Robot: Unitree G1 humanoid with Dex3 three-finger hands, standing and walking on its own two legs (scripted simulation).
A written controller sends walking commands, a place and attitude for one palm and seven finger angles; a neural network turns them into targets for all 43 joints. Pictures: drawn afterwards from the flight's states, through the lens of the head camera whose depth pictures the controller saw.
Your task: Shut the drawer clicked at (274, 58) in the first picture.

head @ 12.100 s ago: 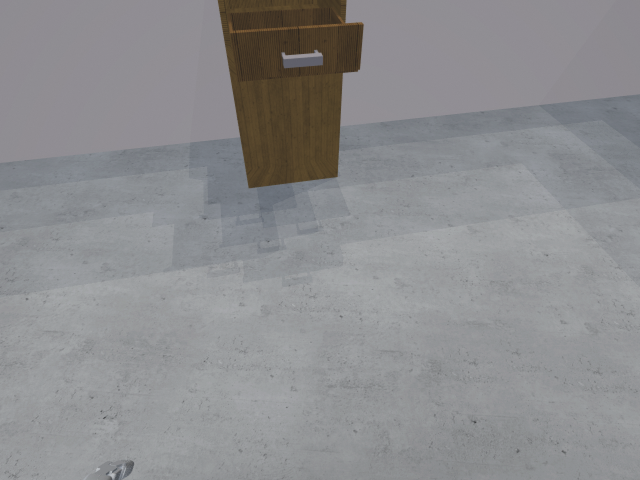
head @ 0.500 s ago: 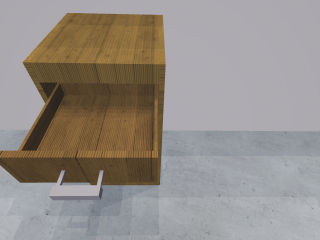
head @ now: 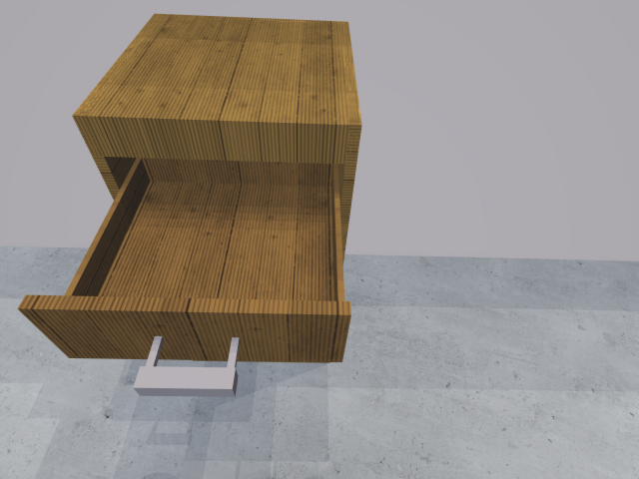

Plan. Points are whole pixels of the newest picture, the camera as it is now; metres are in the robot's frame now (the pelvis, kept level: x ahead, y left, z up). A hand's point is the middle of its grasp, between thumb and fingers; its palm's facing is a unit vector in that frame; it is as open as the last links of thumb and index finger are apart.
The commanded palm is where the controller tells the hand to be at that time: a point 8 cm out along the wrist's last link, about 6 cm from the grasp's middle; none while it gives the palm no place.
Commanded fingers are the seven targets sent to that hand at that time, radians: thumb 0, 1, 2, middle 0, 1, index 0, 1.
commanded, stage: come to a stop and stand still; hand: left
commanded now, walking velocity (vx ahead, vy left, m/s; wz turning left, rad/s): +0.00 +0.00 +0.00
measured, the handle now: (192, 363) +0.26 +0.19 -0.02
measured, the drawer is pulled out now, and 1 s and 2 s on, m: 0.30 0.30 0.28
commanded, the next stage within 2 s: look again from close up in 0.66 s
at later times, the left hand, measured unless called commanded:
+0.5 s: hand out of the picture +0.00 +0.14 -0.18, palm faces +0.04 -0.99 -0.16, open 7.3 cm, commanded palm none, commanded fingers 0.00 0.90 0.90 -0.20 -0.30 -0.20 -0.30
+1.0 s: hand out of the picture -0.02 +0.13 -0.18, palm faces +0.04 -0.99 -0.15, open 7.3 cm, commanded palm none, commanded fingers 0.00 0.90 0.90 -0.20 -0.30 -0.20 -0.30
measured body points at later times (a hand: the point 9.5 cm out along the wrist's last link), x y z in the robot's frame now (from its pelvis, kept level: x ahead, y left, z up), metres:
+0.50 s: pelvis +0.01 -0.01 +0.00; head +0.01 +0.00 +0.45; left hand +0.00 +0.20 -0.16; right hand +0.00 -0.23 -0.16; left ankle +0.00 +0.06 -0.74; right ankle +0.00 -0.15 -0.74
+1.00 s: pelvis +0.00 -0.02 +0.00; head +0.01 -0.02 +0.45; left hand -0.02 +0.18 -0.16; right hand -0.02 -0.23 -0.16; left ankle +0.00 +0.06 -0.74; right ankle +0.00 -0.15 -0.74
